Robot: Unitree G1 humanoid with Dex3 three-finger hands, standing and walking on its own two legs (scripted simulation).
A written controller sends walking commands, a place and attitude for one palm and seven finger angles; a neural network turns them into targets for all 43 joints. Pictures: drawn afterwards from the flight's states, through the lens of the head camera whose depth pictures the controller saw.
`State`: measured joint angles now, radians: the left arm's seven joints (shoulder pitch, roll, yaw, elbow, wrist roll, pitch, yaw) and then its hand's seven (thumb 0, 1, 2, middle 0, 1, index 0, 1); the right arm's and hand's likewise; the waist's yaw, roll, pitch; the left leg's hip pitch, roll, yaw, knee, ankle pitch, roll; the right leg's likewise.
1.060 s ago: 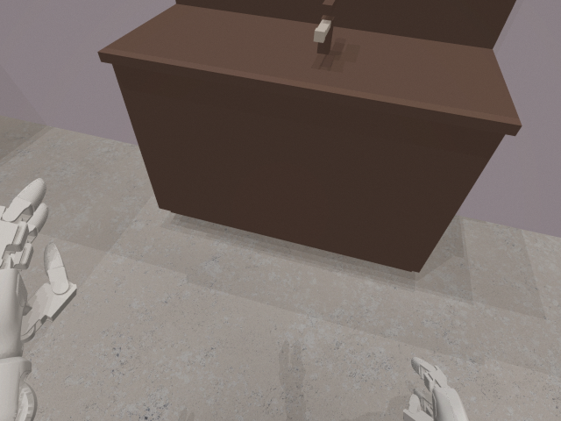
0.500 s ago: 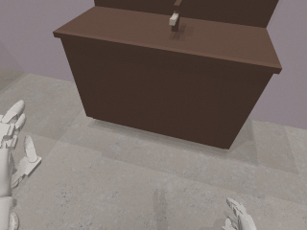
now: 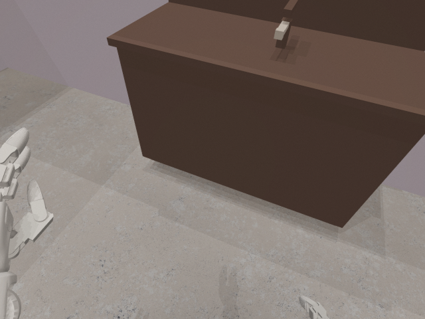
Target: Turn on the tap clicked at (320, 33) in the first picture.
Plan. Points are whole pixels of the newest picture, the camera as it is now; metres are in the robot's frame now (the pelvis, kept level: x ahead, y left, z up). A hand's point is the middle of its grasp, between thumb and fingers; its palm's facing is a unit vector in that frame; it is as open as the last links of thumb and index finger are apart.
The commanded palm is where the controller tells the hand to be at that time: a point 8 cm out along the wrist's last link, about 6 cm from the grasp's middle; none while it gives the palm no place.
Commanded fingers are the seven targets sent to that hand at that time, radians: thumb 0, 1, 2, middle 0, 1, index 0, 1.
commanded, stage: walk to a spot facing it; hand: left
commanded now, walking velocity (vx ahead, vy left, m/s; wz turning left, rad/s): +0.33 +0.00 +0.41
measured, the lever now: (279, 34) +0.96 -0.18 +0.12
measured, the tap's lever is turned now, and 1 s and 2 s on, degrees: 0 0 0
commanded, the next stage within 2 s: turn to face it in 0.48 s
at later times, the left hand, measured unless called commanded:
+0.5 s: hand (63, 178) +0.27 +0.24 +0.17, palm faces +0.58 -0.67 -0.47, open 7.4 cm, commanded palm +0.20 +0.27 +0.18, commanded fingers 0.00 0.90 0.90 -0.20 -0.30 -0.20 -0.30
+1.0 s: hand (94, 144) +0.35 +0.22 +0.17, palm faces +0.66 -0.63 -0.40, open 7.4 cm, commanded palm +0.29 +0.23 +0.18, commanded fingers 0.00 0.90 0.90 -0.20 -0.30 -0.20 -0.30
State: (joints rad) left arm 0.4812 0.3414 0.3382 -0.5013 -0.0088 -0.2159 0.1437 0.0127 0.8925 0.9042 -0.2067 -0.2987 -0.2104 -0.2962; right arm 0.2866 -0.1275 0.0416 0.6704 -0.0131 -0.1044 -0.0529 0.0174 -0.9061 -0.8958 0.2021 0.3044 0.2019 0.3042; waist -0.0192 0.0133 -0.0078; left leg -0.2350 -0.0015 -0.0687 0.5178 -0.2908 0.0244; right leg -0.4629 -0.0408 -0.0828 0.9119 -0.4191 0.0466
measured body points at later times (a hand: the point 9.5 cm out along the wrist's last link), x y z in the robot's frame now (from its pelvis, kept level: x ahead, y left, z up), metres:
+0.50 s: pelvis +0.12 -0.04 +0.00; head +0.18 -0.03 +0.44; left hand +0.24 +0.27 +0.20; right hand +0.35 -0.25 -0.09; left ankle +0.18 +0.12 -0.70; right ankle +0.07 -0.13 -0.74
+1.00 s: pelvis +0.20 -0.07 -0.02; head +0.21 -0.09 +0.43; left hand +0.31 +0.25 +0.19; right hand +0.43 -0.22 -0.11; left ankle +0.17 +0.08 -0.72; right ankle +0.26 -0.14 -0.74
